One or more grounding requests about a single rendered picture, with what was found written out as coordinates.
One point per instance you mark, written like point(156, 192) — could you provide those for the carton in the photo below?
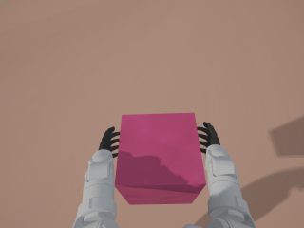
point(159, 159)

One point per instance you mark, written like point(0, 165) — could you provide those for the right robot upper arm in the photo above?
point(222, 222)

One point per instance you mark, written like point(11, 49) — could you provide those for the right robot hand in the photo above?
point(211, 137)

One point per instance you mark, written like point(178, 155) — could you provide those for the robot left forearm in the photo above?
point(98, 194)

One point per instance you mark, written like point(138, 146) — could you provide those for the left robot upper arm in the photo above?
point(103, 223)

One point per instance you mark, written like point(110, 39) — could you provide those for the left robot hand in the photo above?
point(107, 142)

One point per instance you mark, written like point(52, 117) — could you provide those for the robot right forearm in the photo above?
point(225, 197)

